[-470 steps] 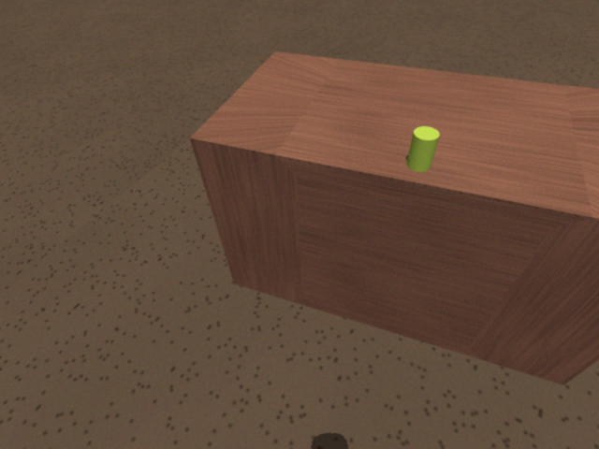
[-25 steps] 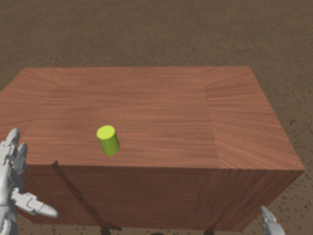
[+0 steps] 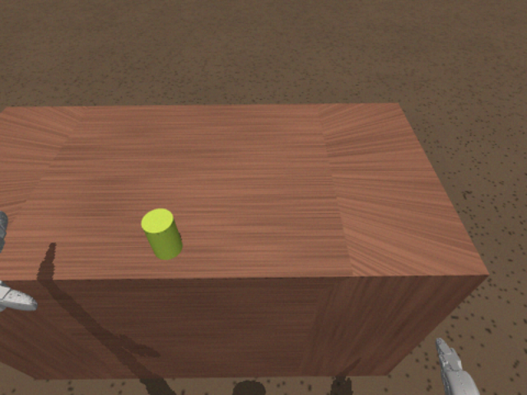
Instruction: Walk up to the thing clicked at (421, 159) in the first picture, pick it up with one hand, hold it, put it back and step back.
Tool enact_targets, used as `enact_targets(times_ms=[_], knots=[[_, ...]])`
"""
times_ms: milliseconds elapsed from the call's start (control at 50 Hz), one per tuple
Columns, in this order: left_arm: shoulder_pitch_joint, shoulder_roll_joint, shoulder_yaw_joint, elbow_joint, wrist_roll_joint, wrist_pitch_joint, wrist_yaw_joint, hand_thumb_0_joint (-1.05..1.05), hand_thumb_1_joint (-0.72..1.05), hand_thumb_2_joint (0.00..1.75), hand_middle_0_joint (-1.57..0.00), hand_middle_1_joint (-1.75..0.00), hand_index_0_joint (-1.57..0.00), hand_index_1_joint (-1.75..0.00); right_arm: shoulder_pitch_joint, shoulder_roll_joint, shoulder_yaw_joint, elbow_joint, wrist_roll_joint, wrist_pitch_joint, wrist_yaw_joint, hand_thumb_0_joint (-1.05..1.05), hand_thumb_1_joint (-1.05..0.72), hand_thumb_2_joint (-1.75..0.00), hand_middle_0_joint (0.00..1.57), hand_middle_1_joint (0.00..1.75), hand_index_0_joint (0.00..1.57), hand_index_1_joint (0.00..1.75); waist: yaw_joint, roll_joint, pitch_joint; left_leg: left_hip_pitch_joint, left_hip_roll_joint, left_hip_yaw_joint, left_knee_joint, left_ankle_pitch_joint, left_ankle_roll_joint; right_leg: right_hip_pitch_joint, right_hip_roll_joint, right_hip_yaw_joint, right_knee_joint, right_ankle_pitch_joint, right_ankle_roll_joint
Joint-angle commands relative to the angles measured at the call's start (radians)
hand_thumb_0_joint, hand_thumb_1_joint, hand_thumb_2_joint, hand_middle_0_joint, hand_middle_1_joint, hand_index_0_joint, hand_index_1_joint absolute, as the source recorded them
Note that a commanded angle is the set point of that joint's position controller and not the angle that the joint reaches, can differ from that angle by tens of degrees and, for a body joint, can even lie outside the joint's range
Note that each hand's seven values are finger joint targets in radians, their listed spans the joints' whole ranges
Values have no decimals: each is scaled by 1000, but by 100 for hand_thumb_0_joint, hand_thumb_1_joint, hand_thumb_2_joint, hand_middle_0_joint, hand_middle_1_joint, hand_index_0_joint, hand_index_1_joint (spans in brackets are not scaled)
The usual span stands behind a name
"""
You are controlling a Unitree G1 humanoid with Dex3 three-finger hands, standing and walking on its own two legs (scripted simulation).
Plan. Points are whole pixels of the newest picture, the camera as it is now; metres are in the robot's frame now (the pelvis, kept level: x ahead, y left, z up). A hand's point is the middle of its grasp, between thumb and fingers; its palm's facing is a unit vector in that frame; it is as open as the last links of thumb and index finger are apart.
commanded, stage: go down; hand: left
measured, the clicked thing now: (163, 234) +0.43 +0.21 -0.02
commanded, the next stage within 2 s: approach in 1.58 s
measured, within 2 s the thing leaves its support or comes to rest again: neither
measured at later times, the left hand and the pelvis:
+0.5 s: hand (4, 239) +0.33 +0.38 +0.11, palm faces +0.22 -0.98 +0.00, open 17.6 cm; pelvis +0.00 +0.00 +0.00, yaw +0 degrees
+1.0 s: hand out of the picture +0.35 +0.39 +0.11, palm faces +0.22 -0.98 +0.00, open 17.5 cm; pelvis +0.01 +0.01 -0.01, yaw +0 degrees
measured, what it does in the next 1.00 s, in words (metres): stands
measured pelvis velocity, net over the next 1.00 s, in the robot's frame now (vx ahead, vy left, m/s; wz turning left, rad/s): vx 0.01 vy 0.01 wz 0.01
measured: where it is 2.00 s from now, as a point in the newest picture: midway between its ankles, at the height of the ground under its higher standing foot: outside the picture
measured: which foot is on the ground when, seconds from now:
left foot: down 0.00-1.00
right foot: down 0.00-1.00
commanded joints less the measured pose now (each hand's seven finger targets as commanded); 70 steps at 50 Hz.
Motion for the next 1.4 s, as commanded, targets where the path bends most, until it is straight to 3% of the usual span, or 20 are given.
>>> enact_targets(times_ms=[0, 20, 140, 180, 300, 440, 500, 520, 560, 680, 780, 900, 940, 1120, 1140, 1180, 1220, 1260, 1360, 1380], knots=[[-307, 387, 76, -185, -12, -68, -8, 0, -56, 10, -3, -2, -2, -4, -62, -108, -29, -145, 1, -60, -20, 0, 54, -6, 5, 5, 5, 5, 8, 155, -259, 37, -23, 26, -74, 338, 10, 166, 9, -18, -34, 227, -34], [-316, 400, 77, -168, -7, -65, -10, 0, -56, 10, -4, -2, -3, -4, -55, -139, -53, -150, -2, -61, -26, 0, 54, -6, 5, 5, 5, 5, 0, 148, -266, 42, -23, 25, -74, 338, 11, 168, 9, -18, -35, 231, -34], [-355, 435, 78, -116, 2, -74, -32, 0, -57, 10, -3, -2, -2, -4, -70, -134, -46, -103, -5, -75, -35, 0, 54, -6, 5, 5, 5, 5, -10, 147, -223, 26, -24, 23, -75, 294, 16, 120, 10, -20, -41, 199, -32], [-377, 444, 79, -101, -3, -77, -37, 0, -58, 9, -4, -3, -3, -4, -75, -161, -67, -120, -5, -81, -37, 0, 54, -6, 5, 5, 5, 5, -19, 134, -236, 23, -20, 18, -71, 294, 14, 112, 15, -23, -35, 196, -32], [-385, 458, 77, -66, 2, -81, -52, 0, -59, 8, -4, -2, -3, -4, -76, -119, -30, -113, -7, -84, -37, 0, 54, -5, 5, 5, 5, 5, -9, 153, -243, -2, -25, 20, -57, 286, 16, 101, 13, -23, -28, 187, -32], [-430, 515, 98, -56, 6, -88, -54, 0, -57, 9, -4, -3, -4, -4, -101, -142, -37, -116, -10, -91, -44, 0, 54, -6, 5, 5, 5, 5, -7, 175, -298, -4, -21, 13, -29, 323, 11, 100, 14, -21, -3, 203, -37], [-439, 521, 97, -48, 13, -93, -60, 0, -56, 9, -4, -3, -3, -4, -91, -160, -48, -120, -12, -93, -45, 0, 53, -6, 5, 5, 5, 5, -24, 190, -329, 26, -9, 3, -17, 365, 3, 64, 20, -26, 9, 207, -40], [-442, 520, 92, -41, 13, -90, -64, 0, -55, 10, -4, -3, -3, -5, -82, -135, -29, -98, -10, -93, -43, 0, 53, -6, 5, 5, 5, 5, -12, 189, -297, 9, -10, 4, -19, 353, 3, 62, 21, -28, 4, 196, -41], [-443, 535, 103, -30, 11, -91, -66, 0, -55, 9, -4, -3, -3, -4, -90, -163, -55, -118, -10, -95, -48, 0, 53, -6, 5, 5, 5, 5, -20, 160, -305, -8, -14, 6, -12, 350, 8, 73, 18, -23, 9, 210, -39], [-436, 543, 102, 0, 14, -85, -86, 0, -55, 9, -4, -3, -4, -5, -70, -135, -25, -117, -14, -95, -43, 0, 54, -6, 5, 5, 5, 5, -25, 182, -327, 9, -9, 6, 15, 435, 6, 51, 18, -26, 28, 255, -40], [-483, 563, 107, 5, 9, -92, -94, 0, -52, 9, -4, -3, -3, -4, -90, -148, -39, -114, -14, -97, -40, 0, 53, -6, 5, 5, 5, 5, -25, 190, -308, -23, -7, 1, 20, 387, 5, 16, 19, -27, 40, 210, -43], [-504, 594, 116, 51, 21, -92, -101, 0, -54, 9, -4, -3, -3, -4, -67, -172, -51, -144, -19, -100, -47, 0, 53, -6, 5, 5, 5, 5, -44, 169, -351, -14, -11, 1, 50, 415, 10, 17, 15, -23, 57, 248, -37], [-514, 612, 122, 48, 25, -93, -102, 0, -55, 9, -4, -3, -3, -4, -60, -146, -28, -121, -18, -95, -42, 0, 53, -6, 5, 5, 5, 5, -31, 199, -346, -43, -14, 3, 58, 408, 9, 6, 11, -19, 68, 242, -40], [-559, 646, 128, 65, 37, -89, -101, 0, -51, 9, -4, -3, -3, -4, -29, -159, -35, -185, -20, -96, -42, 0, 53, -6, 5, 5, 5, 5, -44, 199, -381, -55, -13, -2, 78, 369, 6, -14, 15, -23, 83, 209, -40], [-544, 639, 126, 79, 34, -87, -104, 0, -53, 9, -4, -4, -3, -5, -25, -132, -13, -164, -18, -93, -39, 0, 53, -6, 5, 5, 5, 5, -31, 209, -360, -70, -13, -1, 76, 363, 5, -18, 15, -24, 85, 198, -42], [-517, 610, 110, 87, 30, -82, -108, 0, -50, 9, -4, -3, -3, -5, -27, -168, -47, -180, -19, -95, -39, 0, 54, -6, 5, 5, 5, 5, -38, 214, -368, -45, -7, -5, 85, 394, 1, -54, 18, -28, 94, 200, -45], [-468, 603, 111, 86, 33, -70, -109, 0, -49, 9, -4, -3, -3, -4, -29, -147, -16, -220, -18, -93, -36, 0, 54, -6, 5, 5, 5, 5, -23, 211, -397, -39, -12, -1, 94, 422, 5, -22, 16, -27, 91, 227, -43], [-466, 617, 120, 66, 32, -64, -108, 0, -50, 9, -4, -3, -3, -4, -18, -160, -27, -226, -16, -90, -37, 0, 54, -6, 5, 5, 5, 5, -18, 196, -407, -57, -15, 0, 92, 430, 7, 14, 13, -24, 96, 253, -43], [-495, 628, 142, 10, 24, -69, -96, 0, -49, 9, -4, -3, -3, -4, -37, -167, -40, -259, -11, -92, -45, 0, 53, -6, 5, 5, 5, 5, -17, 157, -380, -79, -19, 5, 83, 349, 12, 12, 18, -22, 91, 192, -40], [-495, 643, 158, -4, 24, -72, -92, 0, -48, 8, -4, -3, -3, -4, -31, -204, -72, -276, -10, -93, -48, 0, 53, -6, 5, 5, 5, 5, -23, 151, -380, -79, -16, 2, 78, 353, 7, 8, 19, -23, 96, 193, -42]])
